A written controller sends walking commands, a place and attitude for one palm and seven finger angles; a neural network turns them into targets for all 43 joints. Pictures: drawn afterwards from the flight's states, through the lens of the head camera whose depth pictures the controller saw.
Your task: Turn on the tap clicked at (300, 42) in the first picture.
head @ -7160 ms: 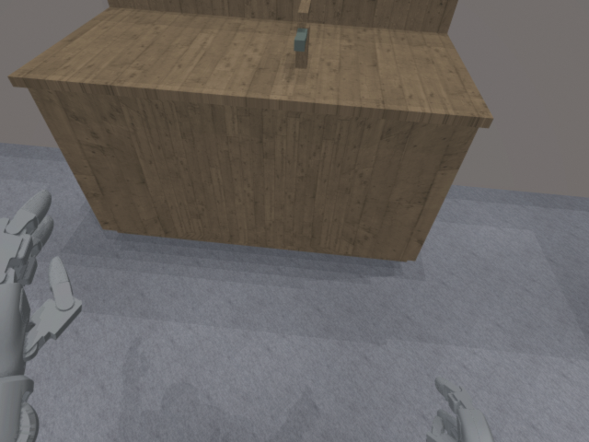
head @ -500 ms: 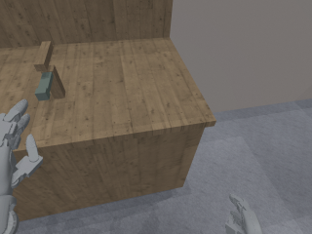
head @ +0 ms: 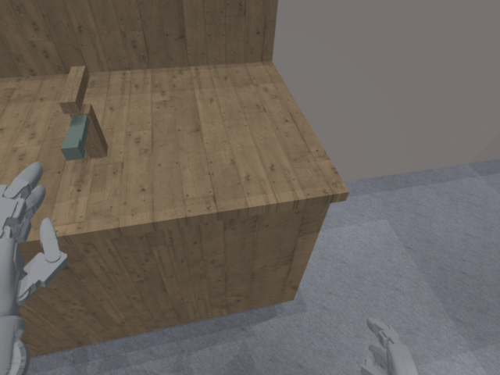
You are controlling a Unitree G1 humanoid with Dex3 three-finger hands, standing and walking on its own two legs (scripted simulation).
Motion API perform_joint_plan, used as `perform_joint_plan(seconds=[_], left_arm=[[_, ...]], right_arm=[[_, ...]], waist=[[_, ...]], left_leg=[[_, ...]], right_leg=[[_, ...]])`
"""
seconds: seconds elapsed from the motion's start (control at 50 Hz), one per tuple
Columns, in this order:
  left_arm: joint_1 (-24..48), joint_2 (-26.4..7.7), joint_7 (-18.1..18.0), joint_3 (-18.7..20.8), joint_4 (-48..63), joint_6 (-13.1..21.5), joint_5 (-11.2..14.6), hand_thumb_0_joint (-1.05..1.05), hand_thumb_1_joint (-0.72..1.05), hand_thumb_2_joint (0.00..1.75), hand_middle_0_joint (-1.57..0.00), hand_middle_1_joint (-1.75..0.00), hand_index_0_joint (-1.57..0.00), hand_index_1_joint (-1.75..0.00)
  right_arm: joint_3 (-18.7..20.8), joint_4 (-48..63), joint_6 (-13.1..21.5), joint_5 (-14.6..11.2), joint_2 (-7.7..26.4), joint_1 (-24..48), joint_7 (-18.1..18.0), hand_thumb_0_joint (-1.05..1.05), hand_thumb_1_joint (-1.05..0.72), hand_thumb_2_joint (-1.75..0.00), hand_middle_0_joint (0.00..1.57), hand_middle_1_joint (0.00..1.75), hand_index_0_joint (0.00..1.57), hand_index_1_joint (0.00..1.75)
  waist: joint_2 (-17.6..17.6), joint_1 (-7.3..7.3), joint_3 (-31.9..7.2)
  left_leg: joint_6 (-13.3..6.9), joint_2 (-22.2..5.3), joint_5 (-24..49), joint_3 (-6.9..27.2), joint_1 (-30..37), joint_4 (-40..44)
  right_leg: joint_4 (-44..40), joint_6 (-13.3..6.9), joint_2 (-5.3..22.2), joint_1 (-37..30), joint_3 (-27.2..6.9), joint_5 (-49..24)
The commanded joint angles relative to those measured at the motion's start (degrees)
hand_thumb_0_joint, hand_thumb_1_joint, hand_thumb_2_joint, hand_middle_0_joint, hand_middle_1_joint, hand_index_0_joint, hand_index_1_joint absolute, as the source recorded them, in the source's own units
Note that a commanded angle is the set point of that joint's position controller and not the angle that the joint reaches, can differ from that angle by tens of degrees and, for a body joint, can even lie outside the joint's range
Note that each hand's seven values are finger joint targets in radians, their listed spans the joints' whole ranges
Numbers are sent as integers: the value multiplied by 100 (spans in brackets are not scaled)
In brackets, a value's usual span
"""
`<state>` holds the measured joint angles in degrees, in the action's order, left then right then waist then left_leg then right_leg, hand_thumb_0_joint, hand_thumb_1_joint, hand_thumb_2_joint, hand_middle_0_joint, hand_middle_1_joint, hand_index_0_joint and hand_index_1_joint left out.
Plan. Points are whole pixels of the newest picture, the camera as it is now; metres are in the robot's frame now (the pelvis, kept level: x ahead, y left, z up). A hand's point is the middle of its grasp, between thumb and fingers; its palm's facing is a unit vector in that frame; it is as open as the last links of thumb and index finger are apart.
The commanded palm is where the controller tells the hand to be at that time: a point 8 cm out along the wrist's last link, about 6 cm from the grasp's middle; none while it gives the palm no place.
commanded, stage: shuffle to correct the standing spot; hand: left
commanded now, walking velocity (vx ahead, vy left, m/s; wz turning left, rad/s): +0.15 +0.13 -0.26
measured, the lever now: (73, 149) +0.44 +0.37 +0.10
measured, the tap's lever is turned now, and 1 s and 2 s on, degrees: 0 0 0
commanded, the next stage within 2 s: come to a stop and stand still in 0.76 s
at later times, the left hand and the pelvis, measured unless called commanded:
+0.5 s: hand (92, 206) +0.28 +0.25 +0.15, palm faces +0.32 -0.85 -0.42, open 7.4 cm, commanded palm +0.23 +0.29 +0.17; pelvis +0.05 +0.02 -0.02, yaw -4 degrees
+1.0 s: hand (64, 172) +0.33 +0.30 +0.16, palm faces +0.35 -0.84 -0.41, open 7.4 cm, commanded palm +0.28 +0.34 +0.17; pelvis +0.10 +0.08 -0.02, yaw -5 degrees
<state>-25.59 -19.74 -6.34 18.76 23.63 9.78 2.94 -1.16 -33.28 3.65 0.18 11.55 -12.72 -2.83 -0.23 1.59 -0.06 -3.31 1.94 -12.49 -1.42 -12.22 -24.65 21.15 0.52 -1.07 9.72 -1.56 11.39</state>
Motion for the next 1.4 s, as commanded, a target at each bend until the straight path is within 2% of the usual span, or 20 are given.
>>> perform_joint_plan(seconds=[0.0,0.34,0.38,0.42,0.44,0.5,0.56,0.58,0.6,0.62,0.64,0.66,0.74,0.86,0.92,0.96,1.06,1.12,1.22,1.38], left_arm=[[677,-914,-122,522,1205,404,-17,0,90,90,-20,-30,-20,-30],[262,-1287,-157,1031,1520,665,82,0,90,90,-20,-30,-20,-30],[173,-1322,-148,1116,1644,690,114,0,90,90,-20,-30,-20,-30],[79,-1412,-138,1193,1929,710,148,0,90,90,-20,-30,-20,-30],[47,-1256,-133,1051,1960,708,83,0,90,90,-20,-30,-20,-30],[48,-1104,-167,901,1558,592,39,0,90,90,-20,-30,-20,-30],[185,-1066,-196,865,1424,563,22,0,90,90,-20,-30,-20,-30],[201,-1102,-204,918,1308,576,14,0,90,90,-20,-30,-20,-30],[207,-1198,-221,987,1300,602,-29,0,90,90,-20,-30,-20,-30],[63,-1262,-211,1060,1179,618,52,0,90,90,-20,-30,-20,-30],[114,-1239,-189,1077,1324,724,135,0,90,90,-20,-30,-20,-30],[123,-1293,-173,1128,1525,768,120,0,90,90,-20,-30,-20,-30],[253,-1213,-198,1025,1695,836,-45,0,90,90,-20,-30,-20,-30],[368,-1201,-299,952,1737,611,-33,0,90,90,-20,-30,-20,-30],[486,-1065,-260,921,1746,582,42,0,90,90,-20,-30,-20,-30],[574,-1026,-211,897,1518,526,54,0,90,90,-20,-30,-20,-30],[314,-1059,-203,844,2155,515,-11,0,90,90,-20,-30,-20,-30],[15,-1001,-170,837,1879,297,104,0,90,90,-20,-30,-20,-30],[465,-1084,-167,846,1687,142,156,0,90,90,-20,-30,-20,-30],[516,-935,-198,589,1739,59,112,0,90,90,-20,-30,-20,-30]], right_arm=[[321,914,334,-2,775,633,-57,0,-90,-90,20,30,20,30],[389,936,186,-116,719,590,86,0,-90,-90,20,30,20,30],[408,940,149,-145,736,528,100,0,-90,-90,20,30,20,30],[414,963,193,-128,707,457,86,0,-90,-90,20,30,20,30],[418,942,229,-30,664,333,131,0,-90,-90,20,30,20,30],[424,892,278,-25,747,340,126,0,-90,-90,20,30,20,30],[340,913,294,-49,734,527,80,0,-90,-90,20,30,20,30],[339,911,281,-53,760,567,73,0,-90,-90,20,30,20,30],[377,946,253,-70,756,602,73,0,-90,-90,20,30,20,30],[436,1032,268,-65,707,655,96,0,-90,-90,20,30,20,30],[532,1004,249,-43,924,496,171,0,-90,-90,20,30,20,30],[505,947,197,-42,855,487,240,0,-90,-90,20,30,20,30],[345,750,10,-50,599,592,209,0,-90,-90,20,30,20,30],[375,741,349,-36,462,614,-22,0,-90,-90,20,30,20,30],[469,881,431,-175,677,574,-122,0,-90,-90,20,30,20,30],[425,788,475,-143,617,558,-88,0,-90,-90,20,30,20,30],[304,837,644,-94,580,600,111,0,-90,-90,20,30,20,30],[350,829,580,-150,570,560,131,0,-90,-90,20,30,20,30],[246,804,491,-134,535,752,1,0,-90,-90,20,30,20,30],[267,872,469,-152,571,780,-34,0,-90,-90,20,30,20,30]], waist=[[395,-116,-308],[-97,-184,-743],[267,-245,-842],[1438,-354,-852],[1373,-372,-711],[572,-294,-192],[773,-128,-343],[574,-53,-520],[-137,24,-843],[-1155,-20,-968],[-919,-63,-699],[-526,-20,-335],[-337,-172,-224],[-445,-79,-303],[638,-153,-338],[1235,-199,-345],[1192,-92,-714],[-122,-141,-656],[630,-108,-564],[382,-97,-456]], left_leg=[[85,-576,-1333,567,-302,551],[209,-302,1199,-25,-348,-1309],[146,-470,1909,240,333,-894],[-108,-1207,3549,1238,1894,-214],[-310,-1520,3691,1638,2134,-44],[-466,-1553,3152,1226,1262,83],[-135,-1111,2774,267,11,-409],[-48,-983,2307,152,-584,-1038],[29,-566,1411,-97,-1613,-2434],[203,47,-491,-292,-2462,-4174],[311,-34,-1605,445,-2679,-5159],[336,-384,-1536,919,-2688,-5290],[332,-811,-678,575,-1774,-3928],[317,-159,31,-680,196,-720],[-61,-1205,483,923,506,125],[-374,-1648,852,1743,-85,827],[-23,-1308,939,692,-199,70],[373,-762,550,92,-109,-380],[318,-940,600,286,155,184],[366,-640,-1,38,23,158]], right_leg=[[68,-280,198,146,-280,620],[1331,-717,986,-318,-1126,-2446],[1983,-486,655,223,-612,-2169],[3250,-58,84,2026,321,519],[3583,-85,61,2548,428,1697],[3212,-157,285,2340,568,1463],[1535,-219,246,345,961,471],[964,-288,282,-646,875,-97],[730,-636,906,-1824,-174,-929],[252,-1349,2299,-2037,-2298,-1929],[-308,-1563,2855,-1259,-3282,-1424],[-334,-1539,2874,-629,-3050,-704],[-139,-965,2060,649,-764,-990],[420,-440,1387,801,-12,326],[1939,81,373,1199,530,760],[2811,110,118,1055,405,1834],[607,-21,147,-66,309,121],[235,-168,317,55,-170,-717],[362,2,101,258,154,-451],[-181,-68,264,77,-6,-368]])
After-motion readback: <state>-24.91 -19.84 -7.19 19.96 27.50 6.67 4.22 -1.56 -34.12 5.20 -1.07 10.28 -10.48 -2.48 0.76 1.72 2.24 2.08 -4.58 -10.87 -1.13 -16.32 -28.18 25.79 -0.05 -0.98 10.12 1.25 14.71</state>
